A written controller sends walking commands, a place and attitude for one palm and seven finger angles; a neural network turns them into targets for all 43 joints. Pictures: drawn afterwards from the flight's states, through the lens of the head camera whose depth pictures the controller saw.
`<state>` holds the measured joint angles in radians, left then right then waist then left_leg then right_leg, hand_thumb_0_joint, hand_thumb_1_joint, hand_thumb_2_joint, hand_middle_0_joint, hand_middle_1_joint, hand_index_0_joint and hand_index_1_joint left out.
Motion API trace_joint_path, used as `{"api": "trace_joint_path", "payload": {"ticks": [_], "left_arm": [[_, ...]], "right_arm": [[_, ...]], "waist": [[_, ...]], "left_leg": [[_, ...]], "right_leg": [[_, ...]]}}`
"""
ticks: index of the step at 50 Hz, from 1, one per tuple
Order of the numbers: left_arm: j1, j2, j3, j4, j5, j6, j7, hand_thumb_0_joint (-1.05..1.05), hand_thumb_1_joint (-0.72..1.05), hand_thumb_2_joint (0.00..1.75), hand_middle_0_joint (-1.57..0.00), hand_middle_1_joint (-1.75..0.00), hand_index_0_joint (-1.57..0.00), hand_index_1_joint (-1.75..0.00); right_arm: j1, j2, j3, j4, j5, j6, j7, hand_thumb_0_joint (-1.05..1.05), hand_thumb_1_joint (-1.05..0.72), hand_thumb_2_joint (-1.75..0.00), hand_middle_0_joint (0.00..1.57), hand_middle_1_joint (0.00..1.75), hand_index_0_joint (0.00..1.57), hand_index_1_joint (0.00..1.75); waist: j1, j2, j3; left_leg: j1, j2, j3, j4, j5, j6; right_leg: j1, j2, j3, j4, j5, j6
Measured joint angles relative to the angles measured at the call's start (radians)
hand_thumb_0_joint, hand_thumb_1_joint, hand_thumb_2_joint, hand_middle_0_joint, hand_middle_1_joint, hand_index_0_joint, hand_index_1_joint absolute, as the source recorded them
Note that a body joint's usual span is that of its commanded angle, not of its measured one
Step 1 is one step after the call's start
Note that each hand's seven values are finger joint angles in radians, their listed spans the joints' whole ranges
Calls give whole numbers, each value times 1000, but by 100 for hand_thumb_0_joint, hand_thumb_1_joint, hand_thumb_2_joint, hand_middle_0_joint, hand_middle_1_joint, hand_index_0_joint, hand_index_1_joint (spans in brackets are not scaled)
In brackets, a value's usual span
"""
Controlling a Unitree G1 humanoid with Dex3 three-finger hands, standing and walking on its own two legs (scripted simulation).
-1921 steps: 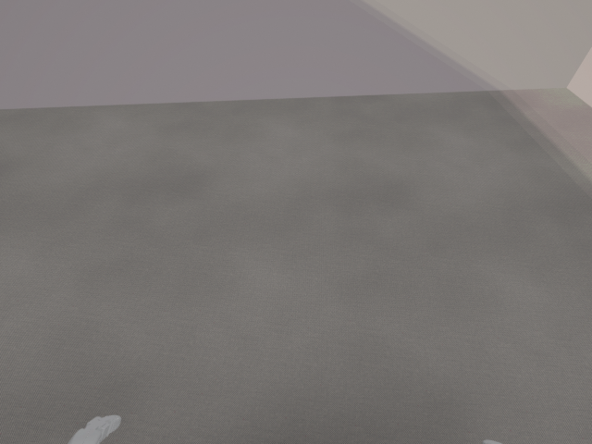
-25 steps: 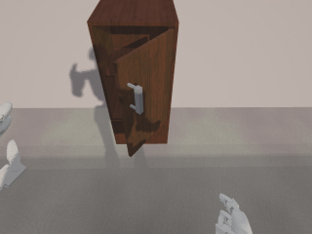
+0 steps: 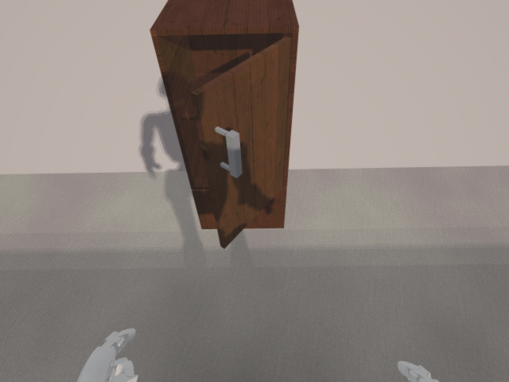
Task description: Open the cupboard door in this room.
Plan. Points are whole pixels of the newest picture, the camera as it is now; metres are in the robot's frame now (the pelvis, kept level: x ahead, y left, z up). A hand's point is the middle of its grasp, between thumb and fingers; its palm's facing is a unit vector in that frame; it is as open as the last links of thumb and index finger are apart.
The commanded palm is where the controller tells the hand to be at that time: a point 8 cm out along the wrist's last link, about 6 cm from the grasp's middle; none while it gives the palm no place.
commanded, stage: let the arm hang, fingers relaxed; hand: left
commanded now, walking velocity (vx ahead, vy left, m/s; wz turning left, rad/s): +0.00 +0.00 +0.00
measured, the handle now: (228, 152) +0.64 +0.09 -0.02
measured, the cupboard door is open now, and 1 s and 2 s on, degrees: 52 52 52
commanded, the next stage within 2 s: look to check the result in 0.88 s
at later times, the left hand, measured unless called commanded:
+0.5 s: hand out of the picture -0.02 +0.21 -0.16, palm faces +0.04 -0.96 -0.29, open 7.4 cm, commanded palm none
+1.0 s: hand out of the picture +0.06 +0.18 -0.16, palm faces +0.03 -0.97 -0.23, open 7.4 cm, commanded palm none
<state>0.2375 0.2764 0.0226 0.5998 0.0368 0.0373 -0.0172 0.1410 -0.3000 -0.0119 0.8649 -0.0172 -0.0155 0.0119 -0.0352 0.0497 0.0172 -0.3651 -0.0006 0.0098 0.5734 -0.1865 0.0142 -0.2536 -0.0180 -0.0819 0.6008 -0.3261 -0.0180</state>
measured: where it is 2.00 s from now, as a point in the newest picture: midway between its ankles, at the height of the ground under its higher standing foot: outside the picture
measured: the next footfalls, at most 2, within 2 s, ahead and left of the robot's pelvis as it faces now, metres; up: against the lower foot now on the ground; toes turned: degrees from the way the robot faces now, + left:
none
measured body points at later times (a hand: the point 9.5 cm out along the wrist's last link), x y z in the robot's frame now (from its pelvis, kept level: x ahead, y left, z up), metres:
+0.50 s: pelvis +0.01 -0.01 +0.01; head +0.02 -0.02 +0.46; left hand -0.02 +0.26 -0.13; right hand +0.03 -0.24 -0.15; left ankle +0.07 +0.11 -0.73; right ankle +0.00 -0.11 -0.73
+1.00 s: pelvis +0.03 -0.01 +0.02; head +0.04 -0.02 +0.46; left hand +0.06 +0.24 -0.14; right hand +0.06 -0.26 -0.14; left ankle +0.07 +0.11 -0.73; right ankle +0.00 -0.11 -0.73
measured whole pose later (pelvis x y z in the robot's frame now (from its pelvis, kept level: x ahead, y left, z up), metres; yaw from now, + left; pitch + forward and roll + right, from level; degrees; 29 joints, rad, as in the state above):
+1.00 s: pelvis +0.03 -0.01 +0.02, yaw +1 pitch -2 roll +0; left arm 0.19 0.20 0.02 1.13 0.01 -0.01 0.01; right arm 0.17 -0.21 -0.01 1.14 -0.02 0.01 -0.02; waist 0.00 0.01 0.07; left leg -0.22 0.01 -0.01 0.39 -0.14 -0.01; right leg -0.09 0.00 -0.10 0.39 -0.27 -0.03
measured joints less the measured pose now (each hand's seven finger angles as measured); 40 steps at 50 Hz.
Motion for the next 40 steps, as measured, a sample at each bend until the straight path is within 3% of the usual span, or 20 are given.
{"api": "trace_joint_path", "payload": {"ticks": [6, 10, 16, 25, 40], "left_arm": [[25, -80, -42, 277, -16, 12, 9, 1, 93, 90, -21, -30, -20, -30], [53, -63, -27, 387, -23, -2, 9, 1, 95, 90, -21, -30, -20, -30], [85, -36, -8, 502, -27, -12, 16, 0, 93, 90, -21, -30, -20, -30], [38, -25, 4, 546, -28, -24, 26, 0, 92, 90, -20, -30, -20, -30], [-60, -76, -4, 518, -26, -45, 26, 0, 91, 90, -20, -30, -20, -30]], "right_arm": [[66, 28, 9, 97, -10, 45, -5, 1, -90, -89, 20, 30, 20, 30], [102, 54, 11, 162, -8, 59, -13, 1, -90, -89, 20, 30, 20, 30], [118, 81, 5, 227, -2, 60, -22, 1, -90, -89, 20, 30, 20, 30], [81, 107, 3, 259, -2, 48, -25, 0, -90, -89, 20, 30, 20, 30], [31, 102, 3, 269, -5, 32, -27, 0, -90, -89, 20, 30, 20, 30]], "waist": [[11, -67, 54], [32, -72, 75], [42, -39, 78], [41, -14, 64], [32, -33, 44]], "left_leg": [[28, 7, -20, -31, 17, -13], [40, 14, -35, -71, 42, -20], [63, 19, -41, -91, 46, -22], [95, 10, -29, -122, 51, -15], [137, 1, -19, -169, 55, -15]], "right_leg": [[36, 11, -19, -37, 16, -8], [57, 22, -33, -91, 44, -17], [94, 31, -39, -139, 62, -19], [117, 21, -28, -157, 64, -11], [147, 11, -19, -184, 60, -6]]}}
